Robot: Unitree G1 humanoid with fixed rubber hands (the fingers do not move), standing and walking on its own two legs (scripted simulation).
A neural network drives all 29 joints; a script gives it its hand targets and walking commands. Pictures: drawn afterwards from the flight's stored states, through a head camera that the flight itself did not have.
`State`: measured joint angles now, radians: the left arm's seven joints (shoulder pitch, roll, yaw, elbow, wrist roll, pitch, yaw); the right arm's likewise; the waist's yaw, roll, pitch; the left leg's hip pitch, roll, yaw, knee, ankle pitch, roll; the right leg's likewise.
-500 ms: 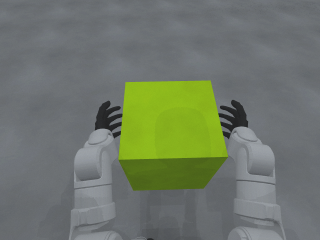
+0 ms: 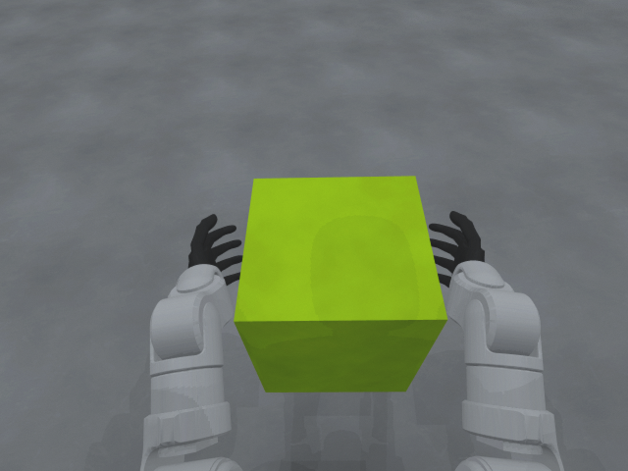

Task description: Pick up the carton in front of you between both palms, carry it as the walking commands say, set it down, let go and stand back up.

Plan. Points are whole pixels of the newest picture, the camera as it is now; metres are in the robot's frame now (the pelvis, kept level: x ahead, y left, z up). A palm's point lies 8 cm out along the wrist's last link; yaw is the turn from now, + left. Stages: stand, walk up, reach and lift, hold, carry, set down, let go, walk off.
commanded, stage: carry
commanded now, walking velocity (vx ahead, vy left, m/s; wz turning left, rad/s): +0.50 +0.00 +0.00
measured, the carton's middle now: (334, 292) +0.35 -0.01 +0.03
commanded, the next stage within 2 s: none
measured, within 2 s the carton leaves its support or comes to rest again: neither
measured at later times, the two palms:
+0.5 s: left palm (215, 173) +0.55 +0.18 +0.09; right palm (400, 174) +0.53 -0.12 +0.09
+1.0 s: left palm (228, 111) +0.72 +0.18 +0.10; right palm (383, 104) +0.73 -0.12 +0.10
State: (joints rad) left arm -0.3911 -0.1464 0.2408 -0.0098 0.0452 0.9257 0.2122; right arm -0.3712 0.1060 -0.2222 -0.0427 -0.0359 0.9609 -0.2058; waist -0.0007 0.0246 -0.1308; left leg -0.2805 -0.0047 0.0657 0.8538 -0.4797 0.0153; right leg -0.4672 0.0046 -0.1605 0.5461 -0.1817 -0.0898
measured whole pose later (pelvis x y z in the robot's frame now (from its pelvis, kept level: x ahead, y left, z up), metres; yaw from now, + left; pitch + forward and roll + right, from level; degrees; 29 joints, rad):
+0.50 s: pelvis +0.32 +0.04 +0.01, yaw -3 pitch +4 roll +1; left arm 0.09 -0.14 0.05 -0.47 0.02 1.14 0.15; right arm 0.09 0.14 -0.03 -0.45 -0.01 1.13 -0.16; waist -0.02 -0.03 -0.14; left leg -0.35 0.05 0.23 0.46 -0.17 0.04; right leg -0.40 -0.05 -0.06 1.13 -0.40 0.00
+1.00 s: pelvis +0.50 +0.02 +0.01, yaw +1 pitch +4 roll -2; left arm 0.05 -0.13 0.05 -0.47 0.01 1.13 0.15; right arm 0.04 0.13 -0.05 -0.49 -0.02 1.15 -0.16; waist 0.02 0.04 -0.16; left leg -0.11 0.10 0.14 0.46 -0.42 -0.04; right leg -0.37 -0.06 -0.24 0.50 -0.19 -0.03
